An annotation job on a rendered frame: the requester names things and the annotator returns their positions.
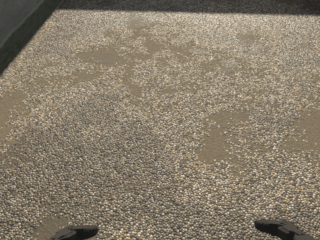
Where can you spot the left robot hand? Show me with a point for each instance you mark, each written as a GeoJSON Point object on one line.
{"type": "Point", "coordinates": [71, 232]}

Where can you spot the right robot hand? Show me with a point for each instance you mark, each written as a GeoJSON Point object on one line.
{"type": "Point", "coordinates": [284, 229]}

